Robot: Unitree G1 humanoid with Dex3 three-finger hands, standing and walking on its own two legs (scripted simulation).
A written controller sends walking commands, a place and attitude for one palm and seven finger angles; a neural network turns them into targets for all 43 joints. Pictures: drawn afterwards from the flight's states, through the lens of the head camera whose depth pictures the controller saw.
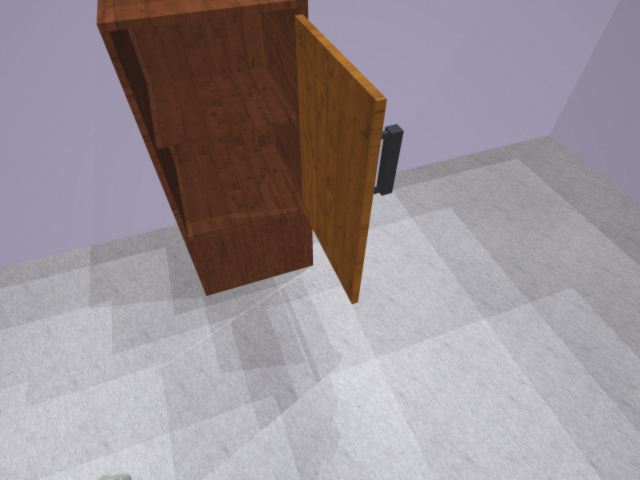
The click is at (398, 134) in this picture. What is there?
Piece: cupboard door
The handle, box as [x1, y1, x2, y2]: [374, 124, 403, 195]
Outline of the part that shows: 397,124 386,126 385,130 382,131 381,138 383,139 377,185 374,187 374,193 379,192 381,195 391,192 403,132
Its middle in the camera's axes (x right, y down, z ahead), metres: +0.11 -0.15 +0.76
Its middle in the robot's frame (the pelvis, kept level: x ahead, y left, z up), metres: +0.68 -0.08 +0.00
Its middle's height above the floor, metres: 0.77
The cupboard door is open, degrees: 92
